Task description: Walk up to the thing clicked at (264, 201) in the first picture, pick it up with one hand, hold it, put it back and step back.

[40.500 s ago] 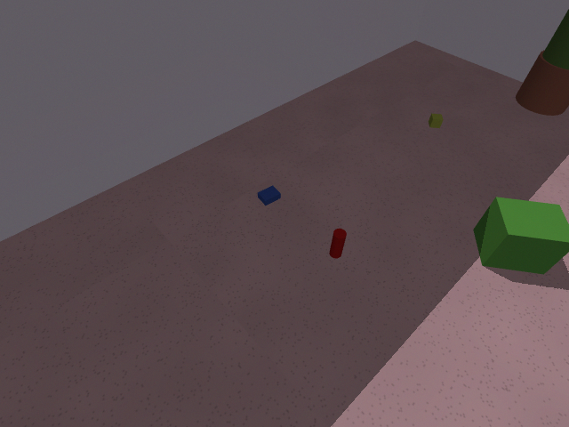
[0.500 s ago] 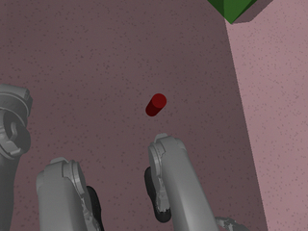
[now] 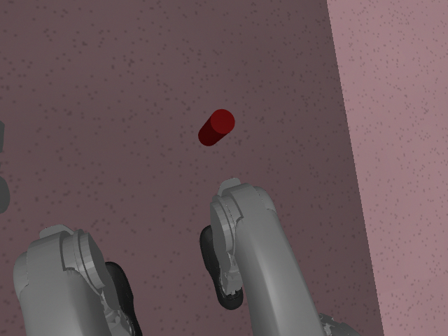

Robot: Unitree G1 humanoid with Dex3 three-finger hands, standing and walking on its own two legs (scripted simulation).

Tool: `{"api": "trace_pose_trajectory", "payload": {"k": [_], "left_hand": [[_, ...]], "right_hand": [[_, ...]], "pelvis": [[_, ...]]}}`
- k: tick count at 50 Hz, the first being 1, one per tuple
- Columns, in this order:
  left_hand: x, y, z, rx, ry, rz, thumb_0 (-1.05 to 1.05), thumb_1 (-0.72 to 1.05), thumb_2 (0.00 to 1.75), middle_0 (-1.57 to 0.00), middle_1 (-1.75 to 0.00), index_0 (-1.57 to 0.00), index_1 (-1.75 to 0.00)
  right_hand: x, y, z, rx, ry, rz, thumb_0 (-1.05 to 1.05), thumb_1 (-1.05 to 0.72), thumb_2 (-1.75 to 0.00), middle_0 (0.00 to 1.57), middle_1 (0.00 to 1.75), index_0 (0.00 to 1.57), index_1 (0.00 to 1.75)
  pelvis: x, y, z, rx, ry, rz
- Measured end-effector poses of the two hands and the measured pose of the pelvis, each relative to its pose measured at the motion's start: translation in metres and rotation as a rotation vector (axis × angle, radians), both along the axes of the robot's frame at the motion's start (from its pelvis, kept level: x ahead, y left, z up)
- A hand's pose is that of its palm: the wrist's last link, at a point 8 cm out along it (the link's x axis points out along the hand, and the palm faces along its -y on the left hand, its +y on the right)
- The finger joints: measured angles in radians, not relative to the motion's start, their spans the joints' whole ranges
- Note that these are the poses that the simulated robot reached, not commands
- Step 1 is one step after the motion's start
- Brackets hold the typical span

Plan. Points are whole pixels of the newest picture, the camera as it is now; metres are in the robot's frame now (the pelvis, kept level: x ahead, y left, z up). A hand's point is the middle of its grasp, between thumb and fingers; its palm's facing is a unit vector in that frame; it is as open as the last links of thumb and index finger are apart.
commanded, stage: crouch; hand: left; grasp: from above
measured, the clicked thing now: out of the picture +0.48 +0.30 -0.19
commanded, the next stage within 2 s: lower in 0.12 s
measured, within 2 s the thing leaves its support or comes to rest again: neither
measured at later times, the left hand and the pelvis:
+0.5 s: hand out of the picture +0.47 +0.30 -0.20, palm faces -0.07 -0.46 -0.89, open 9.9 cm; pelvis -0.01 +0.00 -0.01, yaw -2 degrees
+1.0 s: hand out of the picture +0.48 +0.29 -0.24, palm faces -0.04 -0.47 -0.88, open 9.9 cm; pelvis -0.01 +0.01 -0.01, yaw -5 degrees
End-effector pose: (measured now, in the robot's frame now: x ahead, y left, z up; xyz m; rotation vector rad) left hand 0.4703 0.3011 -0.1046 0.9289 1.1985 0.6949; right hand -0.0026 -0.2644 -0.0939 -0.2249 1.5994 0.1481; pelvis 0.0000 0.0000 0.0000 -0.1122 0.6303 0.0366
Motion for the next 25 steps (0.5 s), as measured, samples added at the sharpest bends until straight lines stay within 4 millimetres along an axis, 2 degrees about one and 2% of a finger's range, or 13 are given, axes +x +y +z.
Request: {"api": "trace_pose_trajectory", "payload": {"k": [6,17,25], "left_hand": [[-0.005,-0.003,-0.007,0.006,0.031,-0.003,0.00,0.02,0.52,-0.74,-0.49,-0.72,-0.51],[-0.003,0.009,-0.015,0.030,0.013,0.008,0.00,0.01,0.54,-0.72,-0.53,-0.70,-0.55],[-0.003,0.003,-0.035,0.011,0.043,-0.016,0.00,0.01,0.57,-0.69,-0.55,-0.68,-0.57]], "right_hand": [[-0.007,0.000,0.003,0.000,0.010,0.001,0.00,-0.91,-0.89,0.20,0.30,0.20,0.30],[-0.023,-0.002,0.008,-0.006,0.046,0.025,0.00,-0.91,-0.89,0.20,0.30,0.20,0.30],[-0.026,0.003,0.014,-0.008,0.054,0.043,0.00,-0.91,-0.89,0.19,0.30,0.20,0.30]], "pelvis": [[-0.002,0.000,-0.002,-0.007,-0.010,-0.005],[-0.008,0.001,-0.009,-0.024,-0.040,-0.010],[-0.008,0.003,-0.011,-0.041,-0.049,-0.013]]}}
